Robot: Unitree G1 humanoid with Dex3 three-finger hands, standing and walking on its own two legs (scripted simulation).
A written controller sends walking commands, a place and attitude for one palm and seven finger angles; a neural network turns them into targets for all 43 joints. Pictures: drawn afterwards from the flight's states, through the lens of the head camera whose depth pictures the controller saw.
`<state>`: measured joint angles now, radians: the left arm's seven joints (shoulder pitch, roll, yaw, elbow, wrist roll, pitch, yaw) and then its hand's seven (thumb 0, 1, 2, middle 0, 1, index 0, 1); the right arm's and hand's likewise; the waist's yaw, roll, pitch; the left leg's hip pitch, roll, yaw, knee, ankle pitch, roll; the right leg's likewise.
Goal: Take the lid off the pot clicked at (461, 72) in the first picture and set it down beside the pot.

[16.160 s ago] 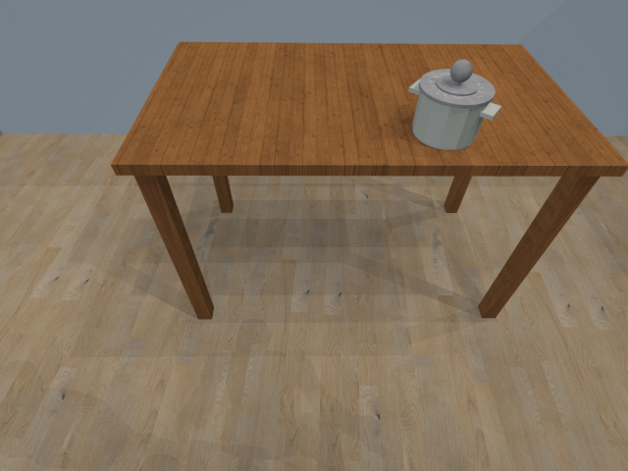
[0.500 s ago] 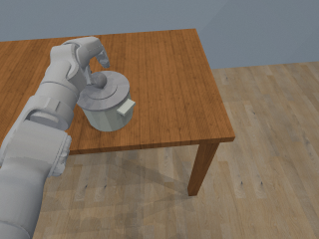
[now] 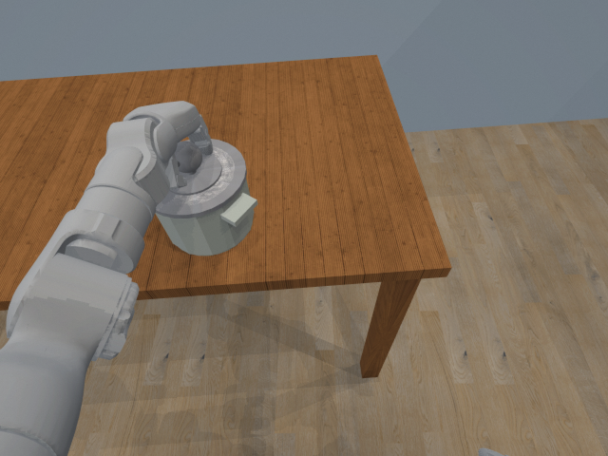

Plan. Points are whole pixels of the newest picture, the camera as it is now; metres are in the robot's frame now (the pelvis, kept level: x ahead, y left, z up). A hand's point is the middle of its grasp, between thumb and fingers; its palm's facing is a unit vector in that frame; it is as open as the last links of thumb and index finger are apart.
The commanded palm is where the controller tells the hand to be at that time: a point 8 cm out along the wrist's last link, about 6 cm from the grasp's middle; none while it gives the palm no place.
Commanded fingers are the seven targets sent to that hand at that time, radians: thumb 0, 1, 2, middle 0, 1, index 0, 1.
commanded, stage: lower the open fingers around the knob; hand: left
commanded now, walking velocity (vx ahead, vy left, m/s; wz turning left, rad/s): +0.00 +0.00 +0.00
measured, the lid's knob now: (186, 157) +0.51 +0.15 +0.11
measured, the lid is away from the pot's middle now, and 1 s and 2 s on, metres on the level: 0.00 0.00 0.00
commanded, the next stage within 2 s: close the fingers and squeeze the knob in 0.22 s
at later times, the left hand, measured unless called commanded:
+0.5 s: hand (174, 165) +0.47 +0.15 +0.13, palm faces -0.39 -0.07 -0.92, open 10.2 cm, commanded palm +0.47 +0.15 +0.19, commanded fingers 0.00 -0.02 0.99 -0.51 -0.85 -0.51 -0.85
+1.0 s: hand (178, 161) +0.48 +0.15 +0.13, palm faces -0.38 -0.07 -0.92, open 8.1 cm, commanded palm +0.48 +0.16 +0.19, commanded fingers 0.00 0.26 0.86 -0.65 -1.05 -0.65 -1.05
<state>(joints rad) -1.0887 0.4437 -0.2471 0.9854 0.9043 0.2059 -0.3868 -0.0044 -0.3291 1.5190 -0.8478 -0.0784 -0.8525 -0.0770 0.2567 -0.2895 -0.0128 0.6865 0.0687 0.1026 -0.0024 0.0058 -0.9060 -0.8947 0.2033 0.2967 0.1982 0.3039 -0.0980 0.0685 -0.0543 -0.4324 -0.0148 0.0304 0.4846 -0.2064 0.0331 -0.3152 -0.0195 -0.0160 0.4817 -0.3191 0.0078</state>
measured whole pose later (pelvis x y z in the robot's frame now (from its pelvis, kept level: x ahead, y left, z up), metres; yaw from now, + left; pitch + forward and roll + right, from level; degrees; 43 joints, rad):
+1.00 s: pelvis -0.01 +0.00 +0.00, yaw +0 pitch +9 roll +0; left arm -1.10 0.45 -0.23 1.02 0.90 0.18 -0.37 0.00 0.14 0.93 -0.59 -0.99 -0.60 -0.99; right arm 0.29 -0.29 -0.02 0.71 0.07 0.09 -0.02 0.01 -0.91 -0.89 0.20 0.30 0.20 0.30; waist -0.11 0.07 -0.06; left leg -0.44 -0.01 0.04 0.49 -0.20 0.03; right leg -0.33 -0.02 -0.01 0.49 -0.31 0.01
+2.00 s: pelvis +0.00 +0.00 +0.00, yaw -1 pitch +9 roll +0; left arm -1.10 0.45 -0.22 1.03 0.90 0.19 -0.36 0.00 0.43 0.41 -0.76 -0.99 -0.77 -0.99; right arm 0.27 -0.29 -0.01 0.71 0.08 0.10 -0.02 0.01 -0.91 -0.89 0.20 0.30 0.20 0.30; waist -0.11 0.06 -0.06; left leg -0.44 -0.01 0.04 0.49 -0.21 0.03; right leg -0.33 -0.01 0.00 0.49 -0.32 0.01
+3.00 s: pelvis -0.01 +0.00 +0.00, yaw +0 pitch +7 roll +0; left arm -1.19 0.46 -0.23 1.01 0.91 0.23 -0.44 -0.01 0.41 0.44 -0.77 -0.99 -0.78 -0.99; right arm 0.27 -0.30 0.00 0.71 0.07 0.05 -0.03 0.01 -0.91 -0.89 0.20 0.30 0.20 0.30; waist -0.11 0.07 -0.05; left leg -0.39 -0.01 0.03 0.46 -0.19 0.03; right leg -0.28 -0.01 -0.01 0.46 -0.31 0.00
